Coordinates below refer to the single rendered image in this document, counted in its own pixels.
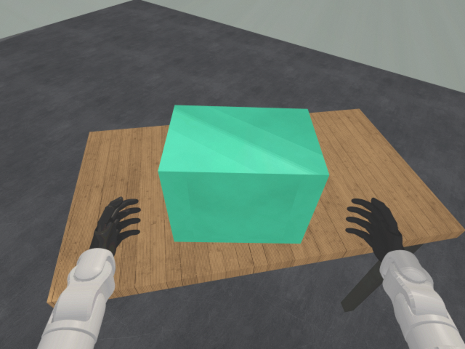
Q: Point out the robot left hand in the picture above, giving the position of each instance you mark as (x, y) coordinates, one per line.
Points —
(107, 233)

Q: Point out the robot right forearm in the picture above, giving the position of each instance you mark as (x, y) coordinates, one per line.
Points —
(419, 310)

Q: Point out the table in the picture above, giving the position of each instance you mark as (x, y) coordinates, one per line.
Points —
(361, 164)

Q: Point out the robot left forearm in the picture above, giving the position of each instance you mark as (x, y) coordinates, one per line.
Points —
(78, 313)

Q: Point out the robot right hand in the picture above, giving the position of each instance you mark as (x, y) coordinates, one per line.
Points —
(384, 235)

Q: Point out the carton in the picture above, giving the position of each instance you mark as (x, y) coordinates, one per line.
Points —
(241, 174)

